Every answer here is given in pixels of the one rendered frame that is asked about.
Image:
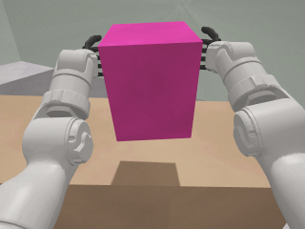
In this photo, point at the left robot hand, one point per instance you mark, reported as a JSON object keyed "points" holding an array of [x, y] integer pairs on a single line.
{"points": [[88, 46]]}

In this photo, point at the carton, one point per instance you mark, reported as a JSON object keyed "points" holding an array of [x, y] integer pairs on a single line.
{"points": [[151, 73]]}

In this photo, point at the robot left forearm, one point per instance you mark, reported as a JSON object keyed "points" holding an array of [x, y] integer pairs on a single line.
{"points": [[70, 88]]}

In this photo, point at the robot right forearm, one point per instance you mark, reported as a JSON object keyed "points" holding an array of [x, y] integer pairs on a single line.
{"points": [[243, 75]]}

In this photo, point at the right robot hand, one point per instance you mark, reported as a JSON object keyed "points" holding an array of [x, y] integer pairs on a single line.
{"points": [[214, 37]]}

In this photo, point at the left robot upper arm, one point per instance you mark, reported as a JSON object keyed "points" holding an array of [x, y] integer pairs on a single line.
{"points": [[53, 147]]}

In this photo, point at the right robot upper arm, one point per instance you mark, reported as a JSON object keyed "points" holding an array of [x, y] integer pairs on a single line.
{"points": [[273, 133]]}

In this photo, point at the pedestal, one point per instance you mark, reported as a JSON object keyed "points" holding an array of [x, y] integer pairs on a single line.
{"points": [[199, 182]]}

